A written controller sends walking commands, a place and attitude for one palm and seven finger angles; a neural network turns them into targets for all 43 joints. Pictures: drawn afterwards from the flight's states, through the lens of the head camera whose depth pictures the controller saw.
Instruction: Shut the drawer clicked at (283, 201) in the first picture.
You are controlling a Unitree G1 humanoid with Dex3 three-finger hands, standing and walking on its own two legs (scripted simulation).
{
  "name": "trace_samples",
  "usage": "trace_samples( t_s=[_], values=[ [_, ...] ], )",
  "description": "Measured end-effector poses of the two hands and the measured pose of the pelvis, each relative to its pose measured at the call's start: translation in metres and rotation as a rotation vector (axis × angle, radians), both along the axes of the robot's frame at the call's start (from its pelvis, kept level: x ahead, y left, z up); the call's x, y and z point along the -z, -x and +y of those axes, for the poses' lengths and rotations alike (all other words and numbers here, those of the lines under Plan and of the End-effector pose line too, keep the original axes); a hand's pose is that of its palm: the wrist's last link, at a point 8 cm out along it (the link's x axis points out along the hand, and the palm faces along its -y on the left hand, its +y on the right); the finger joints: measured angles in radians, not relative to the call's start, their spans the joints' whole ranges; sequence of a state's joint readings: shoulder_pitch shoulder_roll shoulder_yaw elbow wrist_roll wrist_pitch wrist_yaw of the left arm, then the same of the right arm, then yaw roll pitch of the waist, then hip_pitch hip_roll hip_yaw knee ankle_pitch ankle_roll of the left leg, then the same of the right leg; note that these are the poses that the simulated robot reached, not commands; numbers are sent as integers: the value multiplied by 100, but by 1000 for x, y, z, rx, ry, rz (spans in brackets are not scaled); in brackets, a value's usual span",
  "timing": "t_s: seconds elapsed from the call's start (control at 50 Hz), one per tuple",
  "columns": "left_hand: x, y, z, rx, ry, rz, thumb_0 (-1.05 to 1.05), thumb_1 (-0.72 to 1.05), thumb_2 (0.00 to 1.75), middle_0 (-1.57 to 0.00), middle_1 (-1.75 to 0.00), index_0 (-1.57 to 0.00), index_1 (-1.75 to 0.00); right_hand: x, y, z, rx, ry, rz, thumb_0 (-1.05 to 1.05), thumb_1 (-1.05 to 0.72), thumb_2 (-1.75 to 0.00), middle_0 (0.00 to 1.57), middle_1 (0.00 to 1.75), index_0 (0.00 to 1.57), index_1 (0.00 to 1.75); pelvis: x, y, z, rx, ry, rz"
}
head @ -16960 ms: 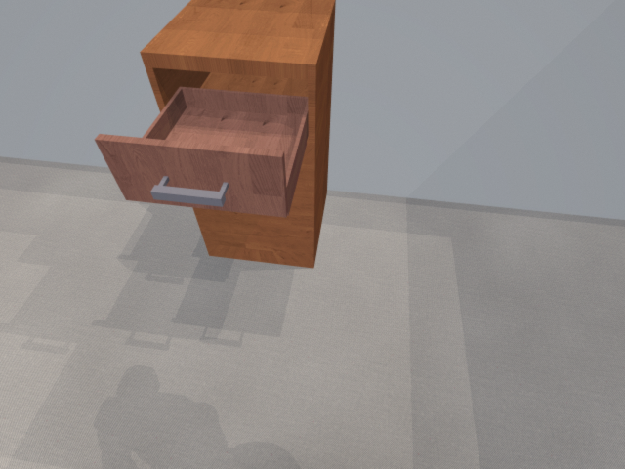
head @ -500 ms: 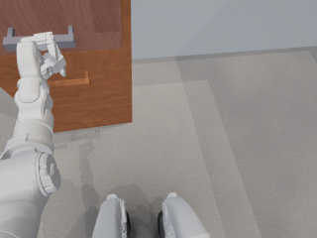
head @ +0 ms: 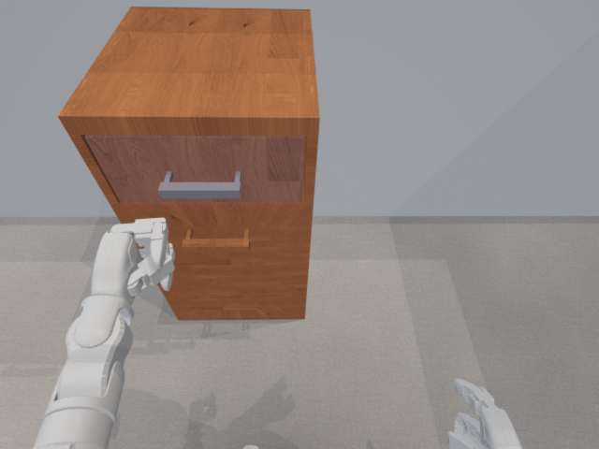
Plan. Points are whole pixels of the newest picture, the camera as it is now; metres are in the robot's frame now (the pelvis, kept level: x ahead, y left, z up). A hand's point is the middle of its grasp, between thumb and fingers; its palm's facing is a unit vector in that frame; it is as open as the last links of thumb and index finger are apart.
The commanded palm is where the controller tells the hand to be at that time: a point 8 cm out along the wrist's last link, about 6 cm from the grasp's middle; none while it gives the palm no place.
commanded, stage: draw the hand back to the body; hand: left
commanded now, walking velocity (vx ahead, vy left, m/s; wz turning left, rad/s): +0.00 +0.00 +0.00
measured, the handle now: (202, 183) +0.58 +0.21 -0.03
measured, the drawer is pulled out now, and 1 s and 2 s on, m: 0.00 0.00 0.00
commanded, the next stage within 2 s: step back with the hand held close in 0.82 s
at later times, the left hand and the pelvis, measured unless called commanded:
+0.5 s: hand (59, 315) +0.22 +0.22 +0.17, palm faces +0.33 -0.89 -0.33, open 3.3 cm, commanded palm +0.17 +0.27 +0.19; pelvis +0.00 -0.01 +0.04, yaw +0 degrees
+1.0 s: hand (21, 340) +0.19 +0.22 +0.20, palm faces +0.39 -0.83 -0.39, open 3.3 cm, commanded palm +0.13 +0.26 +0.22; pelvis +0.01 -0.02 +0.04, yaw +0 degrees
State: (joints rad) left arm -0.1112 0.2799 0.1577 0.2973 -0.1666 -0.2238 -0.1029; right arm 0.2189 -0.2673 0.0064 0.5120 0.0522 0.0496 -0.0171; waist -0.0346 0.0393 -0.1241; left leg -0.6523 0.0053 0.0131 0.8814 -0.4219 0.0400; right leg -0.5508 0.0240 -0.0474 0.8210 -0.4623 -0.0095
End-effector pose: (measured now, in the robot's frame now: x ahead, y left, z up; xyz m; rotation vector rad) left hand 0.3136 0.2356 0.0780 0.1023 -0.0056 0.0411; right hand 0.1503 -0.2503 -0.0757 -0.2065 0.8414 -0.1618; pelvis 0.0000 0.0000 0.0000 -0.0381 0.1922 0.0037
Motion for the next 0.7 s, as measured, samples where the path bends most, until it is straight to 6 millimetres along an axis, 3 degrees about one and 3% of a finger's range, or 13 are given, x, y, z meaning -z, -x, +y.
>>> trace_samples(
  t_s=[0.12, 0.28, 0.7],
  values=[
    [-30, 37, 12, -124, -127, 42, 2, 90, 90, -140, -160, -140, -160, -22, -18, 18, -14, -27, -75, 1, -91, -90, 20, 30, 20, 30, -17, 1, -1, 4, -17, -85],
    [-67, 76, 26, -234, -180, 12, 2, 90, 90, -140, -160, -140, -160, -35, -29, 33, -76, -48, -114, 1, -90, -90, 20, 30, 21, 30, -32, 1, -3, -4, -25, -174],
    [-148, 176, 29, -330, -364, -163, 2, 90, 90, -140, -160, -140, -160, -46, -38, 20, -104, -48, -202, 2, -90, -90, 20, 30, 20, 30, -42, -7, -11, -3, -30, -248]
  ],
)
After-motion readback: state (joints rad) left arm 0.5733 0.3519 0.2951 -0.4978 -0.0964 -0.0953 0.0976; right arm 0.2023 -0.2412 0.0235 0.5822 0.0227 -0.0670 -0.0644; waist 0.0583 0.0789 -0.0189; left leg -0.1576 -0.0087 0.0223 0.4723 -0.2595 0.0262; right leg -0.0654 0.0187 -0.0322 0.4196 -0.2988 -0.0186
